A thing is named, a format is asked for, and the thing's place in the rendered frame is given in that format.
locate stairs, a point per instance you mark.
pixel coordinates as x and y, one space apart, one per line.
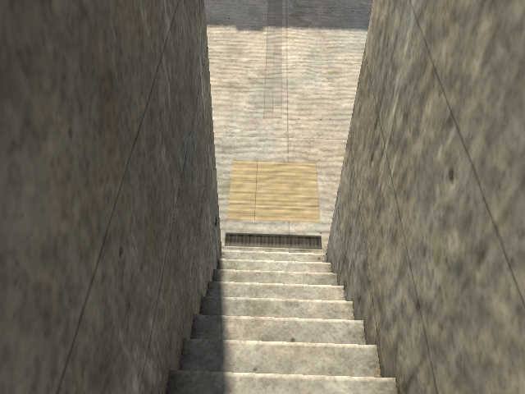
277 323

